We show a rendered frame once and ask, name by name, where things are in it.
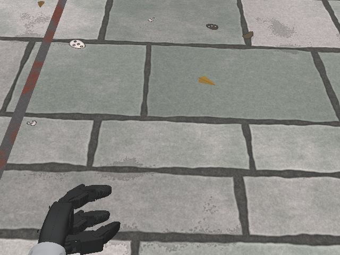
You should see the robot left hand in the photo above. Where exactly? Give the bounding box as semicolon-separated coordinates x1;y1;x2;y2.
37;184;121;255

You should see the left robot forearm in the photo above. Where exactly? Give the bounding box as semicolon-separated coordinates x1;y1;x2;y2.
28;242;66;255

